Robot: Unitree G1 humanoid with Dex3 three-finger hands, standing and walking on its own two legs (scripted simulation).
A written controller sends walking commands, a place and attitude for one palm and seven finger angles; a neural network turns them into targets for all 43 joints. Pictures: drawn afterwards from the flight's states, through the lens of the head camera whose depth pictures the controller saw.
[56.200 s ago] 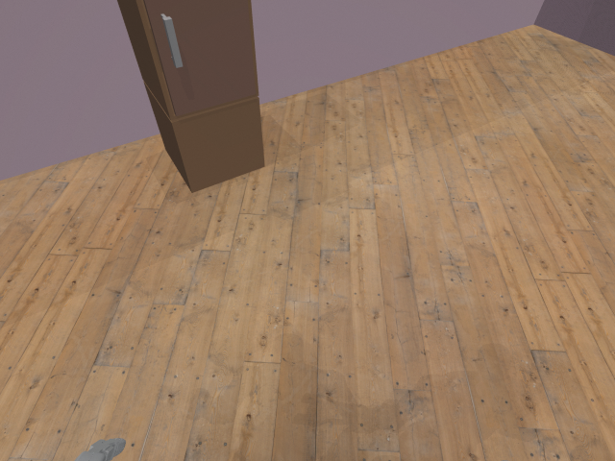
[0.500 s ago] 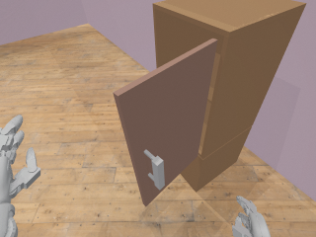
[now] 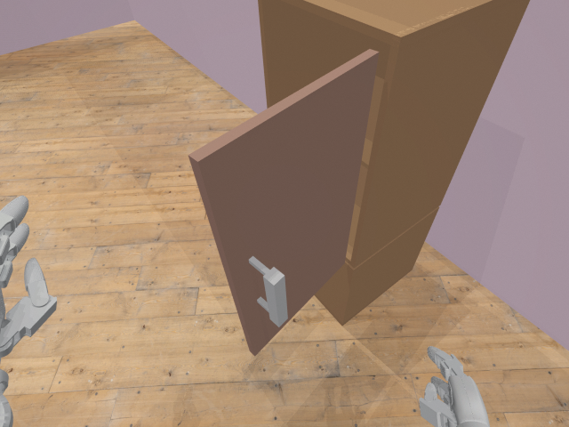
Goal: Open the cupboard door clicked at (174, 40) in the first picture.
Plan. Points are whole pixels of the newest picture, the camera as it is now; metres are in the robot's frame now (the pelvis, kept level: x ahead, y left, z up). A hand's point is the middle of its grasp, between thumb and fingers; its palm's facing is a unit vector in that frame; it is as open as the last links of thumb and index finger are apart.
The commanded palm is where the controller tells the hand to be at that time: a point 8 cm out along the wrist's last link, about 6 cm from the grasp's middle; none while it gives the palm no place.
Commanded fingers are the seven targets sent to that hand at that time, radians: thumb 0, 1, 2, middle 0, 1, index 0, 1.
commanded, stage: step back with the hand held close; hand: left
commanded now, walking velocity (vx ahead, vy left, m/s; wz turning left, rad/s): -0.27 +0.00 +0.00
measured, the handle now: (267, 291) +0.35 +0.07 -0.07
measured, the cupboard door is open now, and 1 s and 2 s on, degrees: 100 100 100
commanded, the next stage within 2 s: stop stepping back and stand still in 1.02 s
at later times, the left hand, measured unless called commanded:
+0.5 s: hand out of the picture +0.13 +0.29 +0.14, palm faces +0.39 -0.77 -0.51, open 7.4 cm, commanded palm +0.06 +0.32 +0.17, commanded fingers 0.00 0.90 0.90 -0.20 -0.30 -0.20 -0.30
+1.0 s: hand out of the picture -0.01 +0.32 +0.17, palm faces +0.54 -0.71 -0.46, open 7.4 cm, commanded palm -0.10 +0.34 +0.17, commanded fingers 0.00 0.90 0.90 -0.20 -0.30 -0.20 -0.30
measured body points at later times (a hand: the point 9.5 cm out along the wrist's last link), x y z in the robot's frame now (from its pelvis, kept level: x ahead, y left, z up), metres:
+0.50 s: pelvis -0.08 +0.02 -0.01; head -0.05 +0.03 +0.44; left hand +0.10 +0.33 +0.17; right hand +0.11 -0.21 -0.08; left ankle +0.01 +0.11 -0.74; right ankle -0.02 -0.12 -0.74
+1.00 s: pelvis -0.19 +0.02 -0.03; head -0.17 +0.06 +0.42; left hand -0.04 +0.35 +0.20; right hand +0.02 -0.18 -0.10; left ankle +0.01 +0.13 -0.74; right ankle -0.24 -0.12 -0.68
